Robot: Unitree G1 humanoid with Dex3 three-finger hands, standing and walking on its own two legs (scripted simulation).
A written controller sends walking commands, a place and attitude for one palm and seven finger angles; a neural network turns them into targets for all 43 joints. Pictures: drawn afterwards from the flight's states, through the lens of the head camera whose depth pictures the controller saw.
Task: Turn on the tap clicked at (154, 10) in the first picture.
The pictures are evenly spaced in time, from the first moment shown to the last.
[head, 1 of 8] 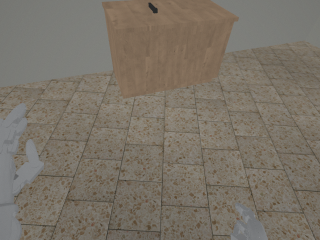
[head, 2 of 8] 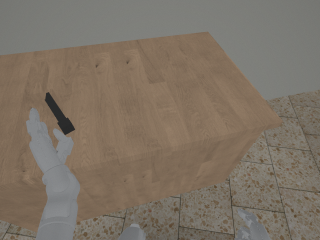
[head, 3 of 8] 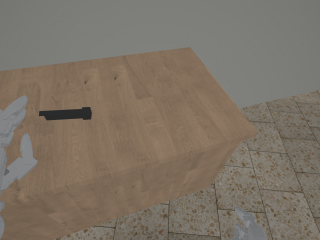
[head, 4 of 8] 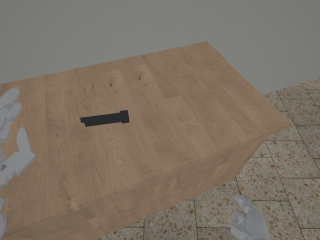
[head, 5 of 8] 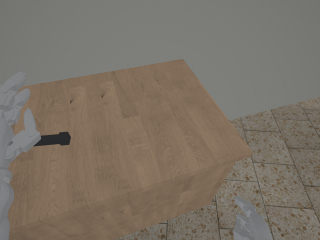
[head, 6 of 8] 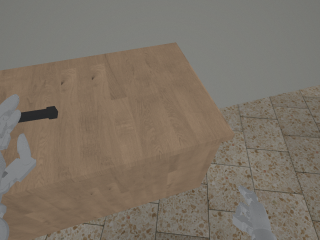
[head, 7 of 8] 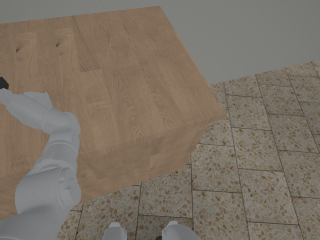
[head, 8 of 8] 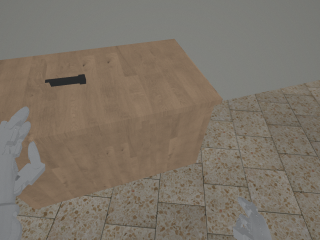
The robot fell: no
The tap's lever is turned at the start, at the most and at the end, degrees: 0 87 86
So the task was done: yes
